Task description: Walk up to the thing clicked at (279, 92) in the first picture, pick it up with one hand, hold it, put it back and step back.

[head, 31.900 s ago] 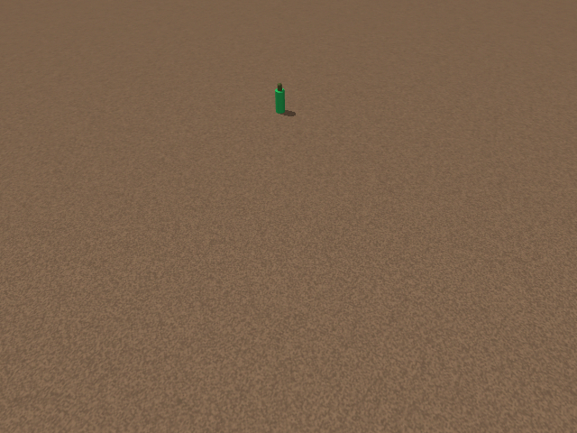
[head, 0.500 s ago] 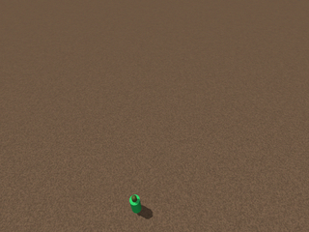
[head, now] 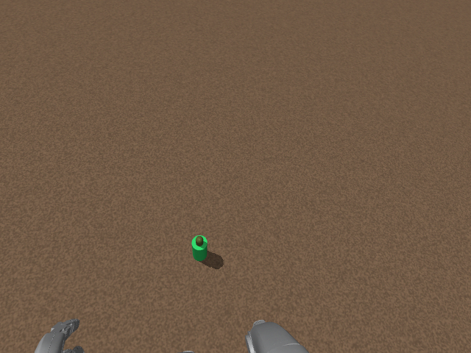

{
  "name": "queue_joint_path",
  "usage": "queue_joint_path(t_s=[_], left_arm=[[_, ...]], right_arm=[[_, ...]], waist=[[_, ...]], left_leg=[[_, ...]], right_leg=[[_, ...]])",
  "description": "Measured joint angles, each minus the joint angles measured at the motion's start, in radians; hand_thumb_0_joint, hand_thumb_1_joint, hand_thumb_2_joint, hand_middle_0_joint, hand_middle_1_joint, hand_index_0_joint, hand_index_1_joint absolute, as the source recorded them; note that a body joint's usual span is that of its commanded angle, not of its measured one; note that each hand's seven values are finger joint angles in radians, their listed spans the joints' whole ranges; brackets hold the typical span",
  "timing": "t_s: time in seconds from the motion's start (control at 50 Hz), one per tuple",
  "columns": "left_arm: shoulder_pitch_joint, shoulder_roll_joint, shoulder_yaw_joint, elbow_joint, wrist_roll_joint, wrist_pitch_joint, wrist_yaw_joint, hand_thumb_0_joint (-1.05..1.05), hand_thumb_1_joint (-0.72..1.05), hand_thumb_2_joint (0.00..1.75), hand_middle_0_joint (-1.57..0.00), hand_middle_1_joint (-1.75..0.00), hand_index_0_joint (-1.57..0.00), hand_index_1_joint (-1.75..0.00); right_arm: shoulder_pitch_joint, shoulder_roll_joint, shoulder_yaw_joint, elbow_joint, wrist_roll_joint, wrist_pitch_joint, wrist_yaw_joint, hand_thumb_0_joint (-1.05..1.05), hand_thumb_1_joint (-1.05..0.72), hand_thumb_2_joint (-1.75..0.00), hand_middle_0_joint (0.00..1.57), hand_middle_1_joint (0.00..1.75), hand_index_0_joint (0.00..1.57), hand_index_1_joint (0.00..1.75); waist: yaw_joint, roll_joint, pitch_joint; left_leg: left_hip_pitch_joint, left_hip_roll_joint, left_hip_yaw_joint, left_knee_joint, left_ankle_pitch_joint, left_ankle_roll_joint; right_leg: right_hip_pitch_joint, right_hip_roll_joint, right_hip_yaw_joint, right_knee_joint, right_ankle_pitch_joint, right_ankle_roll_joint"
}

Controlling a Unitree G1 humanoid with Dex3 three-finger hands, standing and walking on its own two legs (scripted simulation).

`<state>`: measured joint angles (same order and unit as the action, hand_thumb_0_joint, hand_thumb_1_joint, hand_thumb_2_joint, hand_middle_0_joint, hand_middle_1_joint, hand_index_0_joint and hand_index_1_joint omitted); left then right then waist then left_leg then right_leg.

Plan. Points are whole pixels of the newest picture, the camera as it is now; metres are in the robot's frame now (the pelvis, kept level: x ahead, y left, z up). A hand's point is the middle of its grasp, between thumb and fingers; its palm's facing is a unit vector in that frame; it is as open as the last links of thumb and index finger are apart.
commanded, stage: step back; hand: left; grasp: from the side
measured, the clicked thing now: (199, 246) +0.51 +0.07 -0.68
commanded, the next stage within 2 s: none
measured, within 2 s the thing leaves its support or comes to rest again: neither
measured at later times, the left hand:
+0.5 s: hand out of the picture +0.02 +0.26 -0.14, palm faces -0.04 -0.91 -0.41, open 7.4 cm
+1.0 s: hand out of the picture -0.12 +0.27 -0.16, palm faces -0.10 -0.92 -0.39, open 7.4 cm
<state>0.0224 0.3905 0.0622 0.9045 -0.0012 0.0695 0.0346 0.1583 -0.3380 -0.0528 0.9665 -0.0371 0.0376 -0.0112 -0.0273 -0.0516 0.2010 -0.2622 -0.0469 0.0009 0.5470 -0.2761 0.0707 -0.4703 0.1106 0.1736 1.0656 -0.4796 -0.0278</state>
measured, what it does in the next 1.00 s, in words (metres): walks backwards: right foot, then left foot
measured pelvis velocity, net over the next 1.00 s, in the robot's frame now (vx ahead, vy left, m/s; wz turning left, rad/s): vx -0.24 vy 0.00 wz -0.11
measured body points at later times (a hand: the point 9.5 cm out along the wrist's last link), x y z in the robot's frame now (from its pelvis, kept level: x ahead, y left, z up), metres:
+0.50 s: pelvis -0.09 +0.00 +0.00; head -0.04 -0.02 +0.44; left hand +0.02 +0.30 -0.11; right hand +0.00 -0.32 -0.13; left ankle -0.13 +0.14 -0.66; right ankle -0.07 -0.11 -0.74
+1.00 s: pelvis -0.24 +0.00 -0.01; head -0.17 +0.01 +0.43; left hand -0.12 +0.31 -0.14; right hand -0.13 -0.32 -0.11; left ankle -0.16 +0.13 -0.74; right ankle -0.29 -0.14 -0.71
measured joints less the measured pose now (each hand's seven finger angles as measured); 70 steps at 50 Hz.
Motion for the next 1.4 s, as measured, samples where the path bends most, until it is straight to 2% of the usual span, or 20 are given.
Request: queue_joint_path(t_s=[0.14, 0.24, 0.28, 0.34, 0.4, 0.48, 0.54, 0.62, 0.66, 0.7, 0.74, 0.78, 0.84, 0.94, 1.02, 1.08, 1.14, 1.22, 1.34, 1.4], left_arm=[[0.076, -0.022, -0.001, -0.001, 0.012, -0.001, -0.011, 0.00, 0.90, 0.90, -0.21, -0.30, -0.20, -0.30], [0.113, -0.027, 0.007, 0.000, 0.022, -0.009, -0.019, 0.01, 0.90, 0.90, -0.21, -0.30, -0.20, -0.30], [0.121, -0.033, 0.012, 0.004, 0.027, -0.016, -0.022, 0.01, 0.90, 0.90, -0.21, -0.30, -0.20, -0.30], [0.143, -0.046, 0.011, -0.004, 0.035, -0.028, -0.029, 0.01, 0.90, 0.90, -0.21, -0.30, -0.20, -0.30], [0.158, -0.030, 0.015, -0.030, 0.037, -0.030, -0.030, 0.01, 0.90, 0.90, -0.21, -0.30, -0.21, -0.30], [0.143, -0.038, 0.018, -0.062, 0.036, -0.027, -0.022, 0.01, 0.90, 0.90, -0.21, -0.30, -0.21, -0.30], [0.123, -0.046, 0.012, -0.100, 0.042, -0.029, -0.021, 0.01, 0.90, 0.90, -0.21, -0.30, -0.21, -0.30], [0.094, -0.039, 0.004, -0.144, 0.038, -0.023, -0.024, 0.01, 0.90, 0.90, -0.21, -0.30, -0.21, -0.30], [0.076, -0.017, 0.007, -0.148, 0.030, -0.010, -0.027, 0.00, 0.90, 0.90, -0.21, -0.30, -0.21, -0.30], [0.085, -0.011, 0.014, -0.135, 0.026, 0.003, -0.026, 0.00, 0.90, 0.90, -0.21, -0.30, -0.21, -0.30], [0.095, -0.017, 0.015, -0.113, 0.030, 0.016, -0.024, 0.01, 0.90, 0.90, -0.21, -0.30, -0.20, -0.30], [0.111, -0.015, 0.019, -0.107, 0.023, 0.016, -0.027, 0.01, 0.90, 0.90, -0.21, -0.30, -0.20, -0.30], [0.138, -0.003, 0.030, -0.113, 0.020, 0.007, -0.033, 0.01, 0.90, 0.90, -0.21, -0.30, -0.20, -0.30], [0.159, 0.016, 0.041, -0.103, 0.025, 0.004, -0.030, 0.01, 0.90, 0.90, -0.21, -0.30, -0.20, -0.30], [0.165, 0.018, 0.040, -0.086, 0.026, -0.006, -0.038, 0.01, 0.90, 0.90, -0.21, -0.30, -0.20, -0.30], [0.157, -0.024, 0.031, -0.059, 0.039, -0.019, -0.043, 0.01, 0.90, 0.90, -0.20, -0.30, -0.20, -0.30], [0.183, -0.038, 0.015, -0.072, 0.044, -0.018, -0.053, 0.01, 0.90, 0.90, -0.21, -0.30, -0.20, -0.30], [0.180, -0.049, 0.014, -0.089, 0.045, -0.011, -0.045, 0.01, 0.90, 0.90, -0.21, -0.30, -0.21, -0.30], [0.110, -0.034, 0.016, -0.159, 0.049, -0.022, -0.022, 0.01, 0.90, 0.90, -0.21, -0.30, -0.21, -0.30], [0.069, -0.015, 0.011, -0.186, 0.038, -0.017, -0.020, 0.01, 0.90, 0.90, -0.21, -0.30, -0.21, -0.30]], right_arm=[[-0.031, 0.009, -0.008, -0.069, 0.013, -0.015, -0.018, 0.00, -0.90, -0.90, 0.21, 0.30, 0.20, 0.30], [-0.057, 0.003, -0.003, -0.096, 0.016, -0.011, -0.009, 0.00, -0.90, -0.90, 0.21, 0.30, 0.20, 0.30], [-0.067, -0.005, -0.002, -0.095, 0.020, -0.006, -0.005, 0.00, -0.90, -0.90, 0.21, 0.30, 0.20, 0.30], [-0.072, -0.016, -0.004, -0.078, 0.030, 0.008, -0.002, 0.00, -0.90, -0.90, 0.21, 0.30, 0.20, 0.30], [-0.065, -0.006, 0.001, -0.070, 0.032, 0.015, 0.002, 0.00, -0.90, -0.90, 0.21, 0.30, 0.20, 0.30], [-0.036, -0.032, 0.005, -0.081, 0.038, 0.005, 0.003, 0.00, -0.90, -0.90, 0.21, 0.30, 0.20, 0.30], [-0.020, -0.060, 0.004, -0.090, 0.041, 0.001, -0.006, 0.00, -0.90, -0.90, 0.21, 0.30, 0.20, 0.30], [-0.006, -0.070, -0.004, -0.096, 0.031, -0.008, -0.013, 0.00, -0.90, -0.90, 0.21, 0.30, 0.20, 0.30], [-0.016, -0.041, -0.008, -0.085, 0.018, -0.013, -0.014, 0.00, -0.90, -0.90, 0.21, 0.30, 0.20, 0.30], [-0.008, -0.017, 0.001, -0.088, 0.006, -0.012, -0.002, 0.00, -0.90, -0.90, 0.21, 0.30, 0.20, 0.30], [0.009, -0.011, 0.007, -0.095, 0.002, -0.017, 0.005, 0.00, -0.90, -0.90, 0.21, 0.30, 0.20, 0.30], [0.018, -0.005, 0.012, -0.096, -0.003, -0.018, 0.003, 0.00, -0.90, -0.90, 0.21, 0.30, 0.20, 0.30], [0.013, -0.001, 0.012, -0.109, 0.001, -0.022, -0.003, 0.00, -0.90, -0.90, 0.21, 0.30, 0.20, 0.30], [-0.022, -0.010, 0.008, -0.160, 0.007, -0.032, -0.010, 0.00, -0.89, -0.90, 0.21, 0.30, 0.20, 0.30], [-0.052, -0.035, 0.006, -0.192, 0.007, -0.024, -0.006, 0.00, -0.89, -0.90, 0.21, 0.30, 0.20, 0.30], [-0.070, -0.074, -0.008, -0.180, 0.021, -0.003, -0.008, 0.00, -0.90, -0.90, 0.21, 0.30, 0.20, 0.30], [-0.044, -0.068, -0.014, -0.149, 0.031, 0.015, -0.020, 0.00, -0.90, -0.90, 0.21, 0.30, 0.20, 0.30], [0.009, -0.074, -0.005, -0.132, 0.040, 0.005, -0.021, 0.00, -0.90, -0.90, 0.21, 0.30, 0.20, 0.30], [0.050, -0.061, 0.005, -0.112, 0.028, -0.004, -0.026, 0.00, -0.90, -0.90, 0.21, 0.30, 0.20, 0.30], [0.061, -0.043, 0.008, -0.110, 0.018, -0.015, -0.017, 0.00, -0.90, -0.90, 0.21, 0.30, 0.20, 0.30]], waist=[[0.007, 0.009, 0.008], [0.019, 0.033, 0.001], [0.022, 0.058, -0.003], [0.014, 0.111, -0.020], [0.046, 0.061, -0.034], [0.054, 0.043, -0.049], [0.049, 0.053, -0.042], [0.027, 0.056, -0.017], [0.034, -0.004, 0.015], [0.040, -0.028, 0.009], [0.014, 0.002, -0.010], [0.017, 0.011, -0.029], [0.037, 0.007, -0.043], [0.047, 0.005, -0.020], [0.048, 0.021, -0.007], [0.025, 0.116, 0.009], [0.049, 0.088, -0.032], [0.046, 0.075, -0.067], [0.028, 0.074, -0.037], [0.015, 0.048, -0.012]], left_leg=[[-0.005, -0.016, 0.057, -0.004, 0.023, 0.021], [-0.044, -0.008, 0.095, 0.060, 0.010, 0.020], [-0.064, 0.006, 0.097, 0.094, 0.004, 0.014], [-0.090, 0.028, 0.046, 0.140, -0.029, -0.015], [-0.141, -0.049, -0.035, 0.380, -0.208, -0.060], [-0.153, -0.087, -0.123, 0.562, -0.226, -0.078], [-0.094, -0.052, -0.127, 0.472, -0.235, -0.088], [0.029, 0.017, -0.071, 0.129, -0.154, -0.084], [0.064, -0.009, -0.036, 0.053, -0.080, -0.062], [0.055, -0.007, -0.020, 0.058, -0.073, -0.052], [0.037, 0.026, -0.051, 0.058, -0.058, -0.047], [0.030, 0.049, -0.055, 0.025, -0.027, -0.050], [0.009, 0.068, -0.036, -0.002, 0.009, -0.058], [-0.050, 0.086, -0.010, 0.031, 0.035, -0.066], [-0.118, 0.105, 0.012, 0.102, 0.037, -0.089], [-0.167, 0.136, -0.054, 0.178, 0.011, -0.085], [-0.219, 0.022, -0.100, 0.407, -0.207, -0.074], [-0.217, -0.060, -0.127, 0.603, -0.212, -0.074], [-0.083, -0.020, -0.085, 0.388, -0.248, -0.087], [0.010, 0.011, -0.038, 0.126, -0.123, -0.067]], right_leg=[[0.105, -0.034, -0.038, -0.122, 0.017, 0.035], [0.198, -0.070, -0.091, -0.324, 0.036, 0.021], [0.233, -0.065, -0.106, -0.405, 0.106, 0.008], [0.242, -0.034, -0.138, -0.441, 0.143, -0.007], [0.222, -0.064, -0.109, -0.447, 0.166, -0.020], [0.190, -0.089, -0.109, -0.504, 0.229, -0.013], [0.153, -0.091, -0.123, -0.514, 0.260, -0.002], [0.098, -0.098, -0.161, -0.462, 0.266, 0.016], [0.077, -0.128, -0.138, -0.411, 0.259, 0.026], [0.047, -0.089, -0.082, -0.319, 0.125, 0.020], [0.016, -0.022, -0.061, -0.138, -0.005, 0.021], [-0.004, 0.017, -0.034, 0.021, -0.022, 0.016], [0.006, 0.023, -0.002, 0.126, 0.001, 0.023], [0.099, -0.030, -0.014, -0.018, -0.019, 0.055], [0.202, -0.086, -0.082, -0.316, 0.045, 0.045], [0.239, -0.045, -0.140, -0.409, 0.101, 0.022], [0.194, -0.081, -0.114, -0.383, 0.116, 0.004], [0.164, -0.112, -0.113, -0.440, 0.180, 0.002], [0.094, -0.110, -0.175, -0.440, 0.238, -0.003], [0.045, -0.126, -0.209, -0.381, 0.239, 0.003]])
